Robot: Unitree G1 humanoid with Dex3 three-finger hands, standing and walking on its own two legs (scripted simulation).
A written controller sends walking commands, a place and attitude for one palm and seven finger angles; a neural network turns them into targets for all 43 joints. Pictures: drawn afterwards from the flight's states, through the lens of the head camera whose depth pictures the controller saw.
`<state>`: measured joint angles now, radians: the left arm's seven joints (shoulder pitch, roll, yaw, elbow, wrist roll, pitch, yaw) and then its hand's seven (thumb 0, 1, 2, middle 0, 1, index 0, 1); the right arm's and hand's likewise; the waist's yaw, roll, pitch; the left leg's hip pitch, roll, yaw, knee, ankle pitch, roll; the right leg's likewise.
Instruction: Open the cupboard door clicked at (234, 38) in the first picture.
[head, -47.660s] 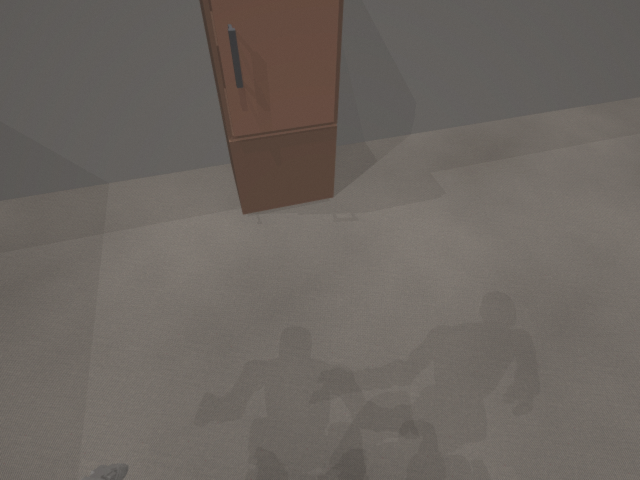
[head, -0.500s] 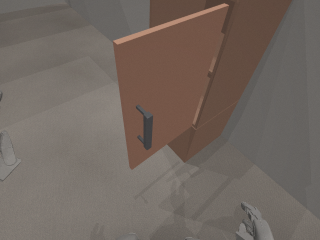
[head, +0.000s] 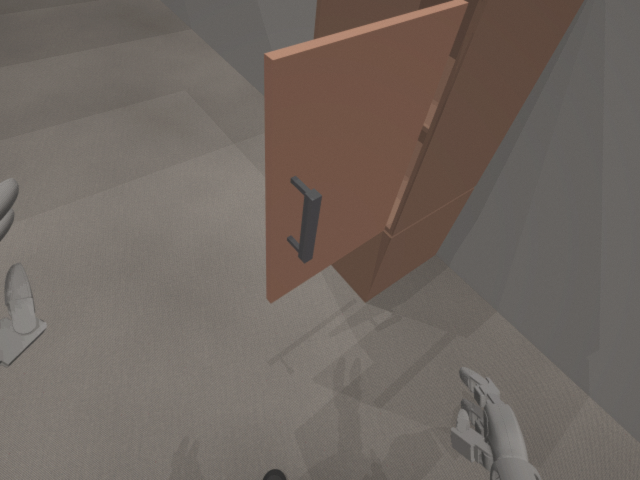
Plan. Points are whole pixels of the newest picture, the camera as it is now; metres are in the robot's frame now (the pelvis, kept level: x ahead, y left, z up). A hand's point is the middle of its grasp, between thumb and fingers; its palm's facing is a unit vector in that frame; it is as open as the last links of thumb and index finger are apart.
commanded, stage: stop stepping back and stand still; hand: left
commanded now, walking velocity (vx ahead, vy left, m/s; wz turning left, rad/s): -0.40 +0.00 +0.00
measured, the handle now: (301, 221) +0.53 +0.09 -0.06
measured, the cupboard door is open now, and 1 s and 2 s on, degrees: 92 92 92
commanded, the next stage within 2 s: let the arm hang, fingers relaxed in 1.52 s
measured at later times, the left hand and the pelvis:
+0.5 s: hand (28, 447) +0.11 +0.24 +0.15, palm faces +0.41 -0.80 -0.43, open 7.4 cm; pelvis -0.11 -0.03 -0.02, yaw -3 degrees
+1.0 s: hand out of the picture +0.09 +0.24 +0.15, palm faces +0.38 -0.80 -0.46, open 7.4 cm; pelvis -0.12 -0.01 -0.01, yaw -3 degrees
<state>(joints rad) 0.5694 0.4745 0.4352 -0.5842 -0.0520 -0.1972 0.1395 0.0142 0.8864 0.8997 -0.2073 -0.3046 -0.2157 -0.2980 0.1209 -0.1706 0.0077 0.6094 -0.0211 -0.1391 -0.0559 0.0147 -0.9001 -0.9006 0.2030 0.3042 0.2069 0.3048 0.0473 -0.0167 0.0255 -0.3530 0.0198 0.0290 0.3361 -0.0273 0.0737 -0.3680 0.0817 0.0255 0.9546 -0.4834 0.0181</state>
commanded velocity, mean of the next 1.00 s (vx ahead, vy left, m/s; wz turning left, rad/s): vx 0.11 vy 0.04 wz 0.00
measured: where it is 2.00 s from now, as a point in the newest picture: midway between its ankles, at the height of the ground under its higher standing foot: outside the picture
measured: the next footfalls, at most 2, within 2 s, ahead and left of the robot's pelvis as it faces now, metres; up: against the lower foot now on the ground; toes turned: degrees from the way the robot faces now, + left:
right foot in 0.22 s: -0.13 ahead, -0.12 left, +0.00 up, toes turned -5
left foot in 0.36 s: +0.01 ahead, +0.07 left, +0.00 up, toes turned -1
